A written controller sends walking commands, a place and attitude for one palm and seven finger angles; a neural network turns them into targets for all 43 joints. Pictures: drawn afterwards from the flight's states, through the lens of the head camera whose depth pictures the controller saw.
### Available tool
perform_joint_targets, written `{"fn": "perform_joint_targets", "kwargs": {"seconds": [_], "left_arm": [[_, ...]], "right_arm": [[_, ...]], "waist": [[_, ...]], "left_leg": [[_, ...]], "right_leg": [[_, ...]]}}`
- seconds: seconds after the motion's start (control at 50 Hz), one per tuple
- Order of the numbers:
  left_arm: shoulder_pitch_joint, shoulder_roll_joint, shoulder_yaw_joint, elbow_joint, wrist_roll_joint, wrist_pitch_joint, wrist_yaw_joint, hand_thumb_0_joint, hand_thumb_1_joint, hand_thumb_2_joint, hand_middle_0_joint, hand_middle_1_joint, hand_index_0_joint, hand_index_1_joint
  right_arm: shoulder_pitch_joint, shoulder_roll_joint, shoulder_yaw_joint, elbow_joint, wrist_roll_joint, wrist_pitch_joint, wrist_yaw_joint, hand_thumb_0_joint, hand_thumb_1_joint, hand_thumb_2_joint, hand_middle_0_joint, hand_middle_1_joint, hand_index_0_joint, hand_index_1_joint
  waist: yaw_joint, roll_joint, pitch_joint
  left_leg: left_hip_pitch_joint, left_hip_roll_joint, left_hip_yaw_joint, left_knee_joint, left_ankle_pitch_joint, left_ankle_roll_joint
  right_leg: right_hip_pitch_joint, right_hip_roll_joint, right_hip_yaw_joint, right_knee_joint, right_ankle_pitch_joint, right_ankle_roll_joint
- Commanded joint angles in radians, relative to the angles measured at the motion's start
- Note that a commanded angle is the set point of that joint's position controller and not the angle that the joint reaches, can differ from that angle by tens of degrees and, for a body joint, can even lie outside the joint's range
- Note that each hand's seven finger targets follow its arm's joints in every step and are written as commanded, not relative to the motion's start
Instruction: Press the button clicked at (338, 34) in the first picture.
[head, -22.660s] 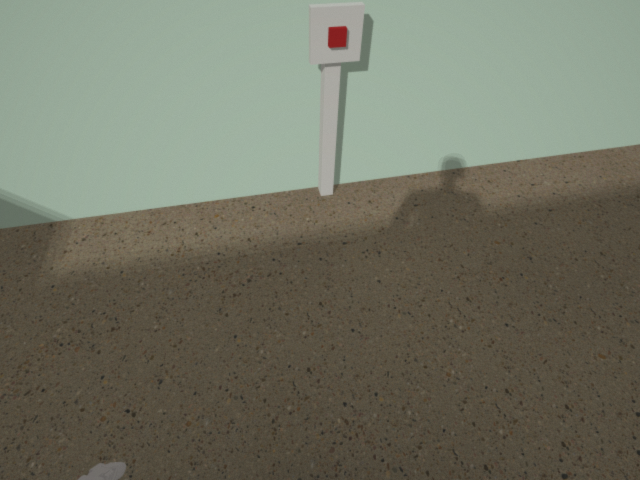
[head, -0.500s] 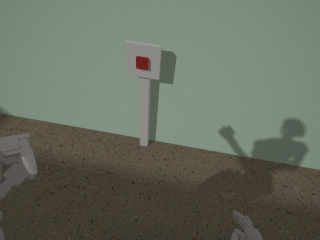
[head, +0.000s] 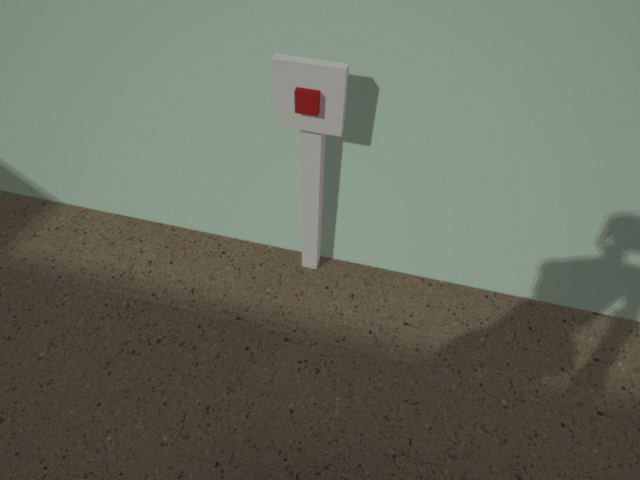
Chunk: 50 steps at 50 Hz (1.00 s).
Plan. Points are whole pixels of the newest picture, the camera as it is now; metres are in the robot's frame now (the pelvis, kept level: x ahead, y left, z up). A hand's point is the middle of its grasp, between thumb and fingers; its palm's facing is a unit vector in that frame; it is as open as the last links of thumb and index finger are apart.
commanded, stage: let the arm hang, fingers relaxed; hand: left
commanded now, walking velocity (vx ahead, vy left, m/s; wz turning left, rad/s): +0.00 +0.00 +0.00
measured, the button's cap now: (307, 101) +0.94 +0.08 -0.03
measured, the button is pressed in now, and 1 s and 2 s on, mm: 0 0 0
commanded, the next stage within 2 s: stand and wait in 0.66 s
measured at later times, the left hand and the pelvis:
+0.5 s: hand out of the picture +0.05 +0.20 -0.16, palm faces +0.03 -0.97 -0.22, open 7.3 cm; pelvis +0.02 +0.01 +0.01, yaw +0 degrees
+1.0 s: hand out of the picture +0.10 +0.22 -0.15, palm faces -0.01 -0.96 -0.29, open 7.4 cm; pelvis +0.04 +0.00 +0.01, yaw -1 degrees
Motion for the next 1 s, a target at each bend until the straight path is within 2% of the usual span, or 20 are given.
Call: {"fn": "perform_joint_targets", "kwargs": {"seconds": [0.0,0.04,0.08,0.14,0.2,0.26,0.3,0.34,0.44,0.48,0.56,0.62,0.66,0.7,0.82,0.84,0.98], "left_arm": [[0.0,0.107,0.018,-0.005,-0.008,-0.048,0.006,0.0,0.9,0.9,-0.457,-0.58,-0.457,-0.58],[-0.008,0.119,0.022,0.015,-0.008,-0.05,0.008,0.0,0.9,0.9,-0.383,-0.5,-0.383,-0.5],[-0.01,0.116,0.022,0.037,-0.007,-0.047,0.011,0.0,0.9,0.9,-0.31,-0.42,-0.31,-0.42],[-0.004,0.109,0.025,0.058,-0.004,-0.045,0.013,0.0,0.9,0.9,-0.2,-0.3,-0.2,-0.3],[0.004,0.1,0.024,0.075,-0.004,-0.048,0.014,0.0,0.9,0.9,-0.2,-0.3,-0.2,-0.3],[-0.012,0.099,0.024,0.08,-0.002,-0.049,0.015,0.0,0.9,0.9,-0.2,-0.3,-0.2,-0.3],[-0.02,0.099,0.024,0.082,-0.001,-0.049,0.016,0.0,0.9,0.9,-0.2,-0.3,-0.2,-0.3],[-0.034,0.103,0.026,0.079,0.001,-0.052,0.016,0.0,0.9,0.9,-0.2,-0.3,-0.2,-0.3],[-0.069,0.104,0.025,0.069,-0.001,-0.057,0.015,0.0,0.9,0.9,-0.2,-0.3,-0.2,-0.3],[-0.085,0.105,0.024,0.068,-0.001,-0.059,0.015,0.0,0.9,0.9,-0.2,-0.3,-0.2,-0.3],[-0.112,0.121,0.027,0.064,-0.003,-0.067,0.014,0.0,0.9,0.9,-0.2,-0.3,-0.2,-0.3],[-0.129,0.14,0.029,0.063,-0.004,-0.07,0.015,0.0,0.9,0.9,-0.2,-0.3,-0.2,-0.3],[-0.142,0.14,0.027,0.066,-0.005,-0.07,0.014,0.0,0.9,0.9,-0.2,-0.3,-0.2,-0.3],[-0.152,0.146,0.026,0.068,-0.007,-0.068,0.014,0.0,0.9,0.9,-0.2,-0.3,-0.2,-0.3],[-0.184,0.187,0.031,0.067,-0.007,-0.072,0.013,0.0,0.9,0.9,-0.2,-0.3,-0.2,-0.3],[-0.193,0.188,0.03,0.069,-0.008,-0.071,0.013,0.0,0.9,0.9,-0.2,-0.3,-0.2,-0.3],[-0.224,0.222,0.031,0.069,-0.008,-0.07,0.009,0.0,0.9,0.9,-0.2,-0.3,-0.2,-0.3]], "right_arm": [[-0.008,-0.114,-0.026,-0.029,0.01,-0.042,-0.016,0.0,-0.9,-0.9,0.2,0.3,0.2,0.3],[0.014,-0.107,-0.028,-0.005,0.011,-0.04,-0.016,0.0,-0.9,-0.9,0.2,0.3,0.2,0.3],[0.02,-0.107,-0.031,0.014,0.01,-0.035,-0.016,0.0,-0.9,-0.9,0.2,0.3,0.2,0.3],[0.023,-0.103,-0.034,0.029,0.008,-0.036,-0.018,0.0,-0.9,-0.9,0.2,0.3,0.2,0.3],[0.006,-0.107,-0.035,0.036,0.009,-0.041,-0.019,0.0,-0.9,-0.9,0.2,0.3,0.2,0.3],[-0.013,-0.103,-0.034,0.039,0.008,-0.043,-0.019,0.0,-0.9,-0.9,0.2,0.3,0.2,0.3],[-0.024,-0.106,-0.035,0.038,0.008,-0.042,-0.017,0.0,-0.9,-0.9,0.2,0.3,0.2,0.3],[-0.032,-0.106,-0.037,0.034,0.009,-0.044,-0.016,0.0,-0.9,-0.9,0.2,0.3,0.2,0.3],[-0.059,-0.107,-0.034,0.034,0.008,-0.048,-0.014,0.0,-0.9,-0.9,0.2,0.3,0.2,0.3],[-0.074,-0.114,-0.033,0.032,0.008,-0.052,-0.015,0.0,-0.9,-0.9,0.2,0.3,0.2,0.3],[-0.096,-0.132,-0.033,0.032,0.01,-0.06,-0.015,0.0,-0.9,-0.9,0.2,0.3,0.2,0.3],[-0.114,-0.151,-0.034,0.033,0.013,-0.064,-0.016,0.0,-0.9,-0.9,0.2,0.3,0.2,0.3],[-0.124,-0.153,-0.031,0.037,0.013,-0.065,-0.016,0.0,-0.9,-0.9,0.2,0.3,0.2,0.3],[-0.136,-0.163,-0.031,0.044,0.012,-0.063,-0.016,0.0,-0.9,-0.9,0.2,0.3,0.2,0.3],[-0.162,-0.204,-0.036,0.046,0.015,-0.064,-0.016,0.0,-0.9,-0.9,0.2,0.3,0.2,0.3],[-0.171,-0.205,-0.034,0.048,0.013,-0.065,-0.015,0.0,-0.9,-0.9,0.2,0.3,0.2,0.3],[-0.206,-0.243,-0.033,0.052,0.014,-0.065,-0.014,0.0,-0.9,-0.9,0.2,0.3,0.2,0.3]], "waist": [[0.001,-0.002,-0.033],[-0.008,0.009,-0.025],[-0.01,-0.002,0.015],[-0.005,0.015,0.036],[0.0,0.007,0.012],[0.002,0.031,0.038],[0.002,0.025,0.044],[0.0,-0.008,0.043],[-0.004,0.02,0.037],[-0.004,0.011,0.035],[-0.004,-0.005,-0.009],[-0.003,0.015,-0.028],[-0.003,-0.009,-0.027],[-0.004,0.016,-0.021],[-0.005,-0.02,-0.051],[-0.005,-0.003,-0.043],[-0.005,0.01,-0.048]], "left_leg": [[0.05,0.053,-0.067,-0.18,-0.183,0.038],[0.085,0.053,-0.063,-0.177,-0.178,0.038],[0.073,0.051,-0.065,-0.177,-0.205,0.037],[0.043,0.061,-0.083,-0.209,-0.231,0.041],[0.052,0.062,-0.081,-0.213,-0.21,0.04],[0.038,0.067,-0.089,-0.232,-0.225,0.039],[0.033,0.067,-0.092,-0.238,-0.241,0.039],[0.038,0.062,-0.085,-0.229,-0.207,0.038],[0.061,0.062,-0.077,-0.225,-0.161,0.032],[0.07,0.066,-0.081,-0.227,-0.134,0.032],[0.11,0.071,-0.074,-0.213,-0.042,0.03],[0.138,0.076,-0.069,-0.199,0.031,0.029],[0.145,0.078,-0.064,-0.201,0.052,0.027],[0.154,0.078,-0.061,-0.203,0.044,0.025],[0.181,0.083,-0.06,-0.196,0.081,0.025],[0.18,0.084,-0.061,-0.2,0.088,0.024],[0.194,0.09,-0.062,-0.214,0.08,0.022]], "right_leg": [[-0.001,-0.074,0.098,-0.185,-0.181,-0.051],[-0.038,-0.082,0.097,-0.205,-0.22,-0.053],[-0.072,-0.08,0.094,-0.215,-0.265,-0.051],[-0.059,-0.07,0.08,-0.191,-0.242,-0.048],[-0.03,-0.074,0.077,-0.181,-0.205,-0.047],[-0.031,-0.075,0.071,-0.174,-0.188,-0.043],[-0.034,-0.075,0.072,-0.176,-0.197,-0.04],[-0.027,-0.082,0.077,-0.181,-0.181,-0.041],[-0.022,-0.09,0.077,-0.185,-0.146,-0.038],[-0.014,-0.089,0.078,-0.18,-0.109,-0.036],[0.029,-0.099,0.078,-0.179,-0.033,-0.035],[0.05,-0.1,0.081,-0.174,0.019,-0.036],[0.059,-0.107,0.077,-0.181,0.031,-0.033],[0.056,-0.108,0.079,-0.189,0.019,-0.033],[0.088,-0.11,0.084,-0.2,0.047,-0.037],[0.086,-0.111,0.085,-0.198,0.057,-0.037],[0.104,-0.115,0.09,-0.214,0.054,-0.037]]}}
